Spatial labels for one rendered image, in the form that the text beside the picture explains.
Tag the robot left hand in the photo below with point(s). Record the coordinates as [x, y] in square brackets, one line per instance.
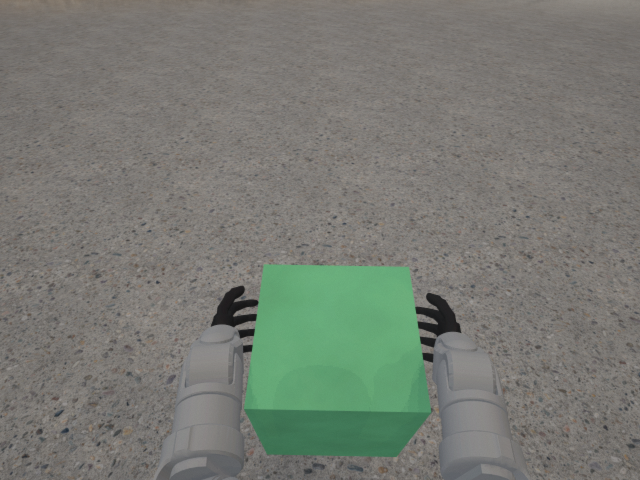
[227, 309]

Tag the robot right hand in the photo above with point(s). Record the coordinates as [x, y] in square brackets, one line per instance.
[445, 318]

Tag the robot left forearm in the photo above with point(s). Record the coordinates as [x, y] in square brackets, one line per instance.
[205, 440]

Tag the carton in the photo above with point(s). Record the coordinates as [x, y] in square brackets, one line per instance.
[336, 366]

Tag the robot right forearm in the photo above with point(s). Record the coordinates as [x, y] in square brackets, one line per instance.
[477, 440]

